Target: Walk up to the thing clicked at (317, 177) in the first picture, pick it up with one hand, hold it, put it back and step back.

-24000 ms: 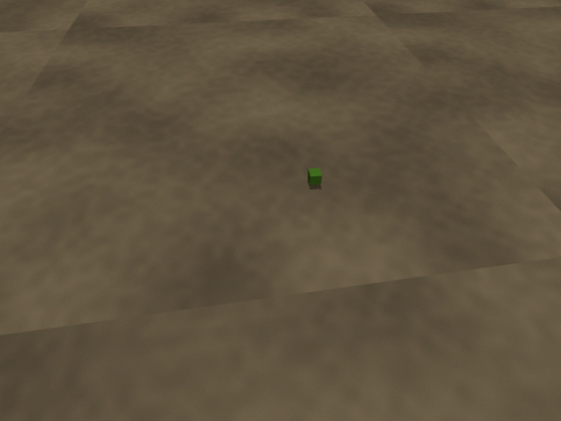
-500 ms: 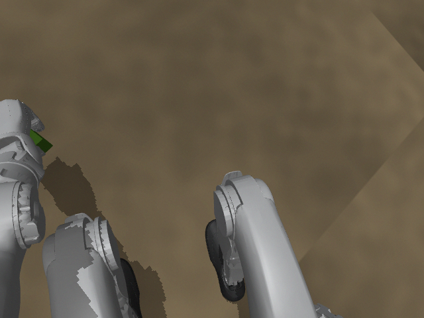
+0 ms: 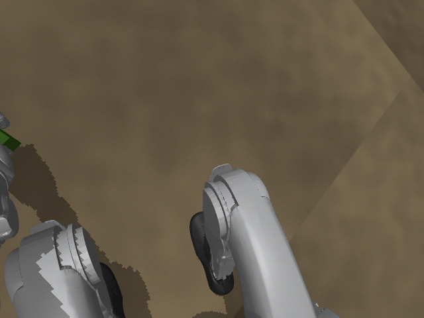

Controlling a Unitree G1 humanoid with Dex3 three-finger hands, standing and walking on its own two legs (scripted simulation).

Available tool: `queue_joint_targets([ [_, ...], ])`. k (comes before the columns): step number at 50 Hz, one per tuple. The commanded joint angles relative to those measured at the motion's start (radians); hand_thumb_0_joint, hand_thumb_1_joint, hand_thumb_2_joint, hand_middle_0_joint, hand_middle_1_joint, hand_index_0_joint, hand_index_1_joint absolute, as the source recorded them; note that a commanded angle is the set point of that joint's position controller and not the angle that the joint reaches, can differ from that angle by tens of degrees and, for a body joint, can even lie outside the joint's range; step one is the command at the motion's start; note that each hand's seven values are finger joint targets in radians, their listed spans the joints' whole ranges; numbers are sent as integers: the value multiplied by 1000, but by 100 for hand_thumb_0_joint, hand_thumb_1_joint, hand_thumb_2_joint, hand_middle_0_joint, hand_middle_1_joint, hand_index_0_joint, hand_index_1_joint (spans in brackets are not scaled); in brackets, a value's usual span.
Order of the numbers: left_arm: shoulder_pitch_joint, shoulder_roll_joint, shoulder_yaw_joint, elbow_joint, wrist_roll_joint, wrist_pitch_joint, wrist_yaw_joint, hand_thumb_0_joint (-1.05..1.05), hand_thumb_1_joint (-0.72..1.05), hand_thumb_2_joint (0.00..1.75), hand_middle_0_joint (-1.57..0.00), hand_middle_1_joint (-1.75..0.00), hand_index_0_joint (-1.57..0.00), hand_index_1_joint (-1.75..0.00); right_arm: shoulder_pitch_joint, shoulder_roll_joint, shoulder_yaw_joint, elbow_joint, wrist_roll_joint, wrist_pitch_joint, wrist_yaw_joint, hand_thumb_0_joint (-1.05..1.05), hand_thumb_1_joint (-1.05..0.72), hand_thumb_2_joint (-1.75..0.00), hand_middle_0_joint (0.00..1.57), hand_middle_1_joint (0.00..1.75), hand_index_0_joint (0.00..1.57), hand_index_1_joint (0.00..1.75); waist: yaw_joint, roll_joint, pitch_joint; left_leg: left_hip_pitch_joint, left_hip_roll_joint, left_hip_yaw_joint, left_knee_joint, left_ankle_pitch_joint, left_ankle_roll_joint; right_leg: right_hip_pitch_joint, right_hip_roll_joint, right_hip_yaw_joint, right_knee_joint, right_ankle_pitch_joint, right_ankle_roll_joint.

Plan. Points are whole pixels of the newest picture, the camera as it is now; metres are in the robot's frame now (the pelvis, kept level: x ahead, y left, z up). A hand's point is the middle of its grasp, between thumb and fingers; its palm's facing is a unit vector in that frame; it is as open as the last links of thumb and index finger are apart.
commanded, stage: rest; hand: left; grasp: from above
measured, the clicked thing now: out of the picture +0.49 +0.28 -0.25
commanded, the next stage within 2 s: open in 0.74 s
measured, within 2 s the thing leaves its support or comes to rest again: rests again in 0.26 s
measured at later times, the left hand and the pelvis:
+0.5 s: hand out of the picture +0.47 +0.26 -0.23, palm faces -0.37 -0.25 -0.90, open 6.4 cm; pelvis +0.00 +0.01 +0.00, yaw -3 degrees
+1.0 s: hand out of the picture +0.47 +0.26 -0.24, palm faces -0.38 -0.22 -0.90, open 7.1 cm; pelvis -0.01 +0.01 +0.00, yaw -4 degrees
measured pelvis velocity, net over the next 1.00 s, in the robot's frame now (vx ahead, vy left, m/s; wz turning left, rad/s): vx -0.01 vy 0.01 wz -0.07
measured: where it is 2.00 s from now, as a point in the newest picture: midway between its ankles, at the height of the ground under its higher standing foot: (167, 293)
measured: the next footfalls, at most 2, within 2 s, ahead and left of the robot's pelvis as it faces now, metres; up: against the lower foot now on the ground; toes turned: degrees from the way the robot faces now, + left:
none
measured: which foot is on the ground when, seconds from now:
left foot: down 0.00-1.00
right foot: down 0.00-1.00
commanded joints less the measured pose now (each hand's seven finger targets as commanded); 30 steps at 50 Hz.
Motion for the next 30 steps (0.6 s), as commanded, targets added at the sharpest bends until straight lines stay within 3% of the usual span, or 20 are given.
queue_joint_targets([
  [1,-308,242,18,-117,1,-1,63,0,67,48,-118,-26,-115,-29,267,-288,-69,17,-2,-4,9,0,-90,-90,20,30,20,30,-35,362,-708,478,-11,113,-244,248,29,440,42,-118,-205,229,-61],
  [2,-330,221,-2,-105,-7,-6,66,0,66,48,-117,-26,-113,-29,252,-284,-60,12,-3,-8,13,0,-90,-90,20,30,20,30,-44,359,-702,458,-8,111,-235,229,33,435,46,-119,-207,219,-61],
  [3,-323,237,13,-95,-3,-8,70,0,66,48,-117,-27,-114,-30,270,-294,-61,17,-7,-9,16,0,-90,-90,20,30,20,30,-58,353,-696,471,-8,109,-235,247,32,454,46,-121,-211,238,-59],
  [5,-339,204,-27,-87,-12,-10,76,0,68,48,-119,-26,-116,-30,254,-285,-43,13,-5,-17,23,0,-90,-90,20,30,20,30,-60,343,-688,451,-7,106,-223,229,35,447,51,-121,-210,227,-57],
  [6,-340,275,23,-96,-6,-15,88,0,71,49,-120,-26,-117,-29,270,-304,-49,17,-9,-22,25,0,-90,-90,20,30,20,30,-64,354,-682,447,-8,107,-224,234,37,457,49,-123,-216,231,-55],
  [7,-338,252,6,-95,-11,-16,86,0,71,49,-121,-25,-118,-29,262,-302,-45,6,-8,-25,28,0,-90,-90,20,30,20,30,-62,352,-671,448,-7,105,-221,237,35,458,49,-123,-213,233,-56],
  [9,-314,305,42,-92,0,-17,97,0,71,48,-121,-25,-117,-28,272,-317,-47,21,-5,-26,30,0,-90,-90,20,30,20,30,-52,385,-691,477,-4,98,-233,249,29,460,50,-131,-204,237,-60],
  [10,-328,281,18,-89,-3,-20,93,0,71,47,-122,-24,-118,-28,253,-305,-37,9,-6,-28,33,0,-90,-90,20,30,20,30,-61,379,-674,467,-4,97,-223,239,30,456,50,-131,-200,232,-60],
  [11,-302,309,42,-75,5,-20,99,0,72,48,-122,-26,-118,-29,268,-317,-40,19,-6,-25,33,0,-90,-90,20,30,20,30,-54,397,-687,487,-2,95,-232,253,27,468,51,-135,-203,241,-61],
  [13,-337,275,16,-69,4,-25,96,0,74,47,-123,-25,-120,-28,253,-310,-32,9,-10,-34,38,0,-90,-90,20,30,20,30,-85,390,-641,478,-1,89,-218,228,28,427,50,-142,-195,226,-61],
  [16,-309,305,28,-68,7,-26,111,0,75,50,-125,-26,-121,-30,254,-328,-32,10,-8,-34,41,0,-90,-90,20,30,20,30,-68,418,-656,491,1,86,-230,247,25,450,56,-144,-201,240,-62],
  [21,-333,289,10,-34,3,-31,114,0,77,51,-125,-28,-122,-31,246,-328,-18,6,-17,-49,51,0,-90,-90,20,30,20,30,-105,406,-599,476,2,76,-219,215,26,421,55,-156,-197,217,-60],
  [22,-312,308,21,-28,1,-30,119,0,75,51,-123,-27,-120,-31,244,-340,-18,11,-15,-50,50,0,-90,-90,20,30,20,30,-92,409,-612,488,5,67,-231,225,23,428,55,-159,-196,224,-60],
  [23,-296,308,16,-14,4,-28,121,0,75,50,-123,-27,-120,-30,233,-342,-18,6,-12,-52,49,0,-90,-90,20,30,20,30,-84,416,-603,489,4,62,-237,208,21,405,55,-161,-192,207,-63],
  [24,-292,296,9,-5,8,-27,119,0,75,48,-122,-29,-120,-31,240,-335,-13,-1,-14,-51,52,0,-90,-90,20,30,20,30,-97,407,-588,490,4,63,-233,221,23,415,56,-163,-196,221,-60],
  [25,-323,262,-31,-5,5,-31,111,0,76,47,-122,-29,-120,-31,222,-333,-5,-9,-18,-57,56,0,-90,-90,20,30,20,30,-114,387,-563,464,4,67,-214,202,28,405,58,-161,-198,210,-57],
  [26,-298,313,0,6,5,-34,120,0,74,51,-122,-28,-119,-32,236,-341,1,8,-19,-58,55,0,-90,-90,20,30,20,30,-103,377,-584,445,4,69,-217,207,32,438,62,-159,-210,216,-56],
  [27,-304,324,12,0,8,-35,123,0,74,51,-122,-29,-119,-32,243,-342,2,0,-14,-60,54,0,-90,-90,20,30,20,30,-105,376,-577,450,3,65,-223,213,30,432,57,-160,-206,219,-56],
  [29,-289,310,-3,20,0,-30,120,0,76,50,-123,-31,-120,-33,228,-345,1,3,-14,-65,55,0,-90,-90,20,30,20,30,-102,380,-553,457,5,62,-224,199,27,418,59,-162,-204,205,-56],
  [30,-302,300,-9,15,2,-33,117,0,76,50,-122,-30,-120,-33,231,-340,10,-5,-18,-71,58,0,-90,-90,20,30,20,30,-116,379,-542,465,6,56,-224,200,26,405,56,-168,-199,207,-55],
])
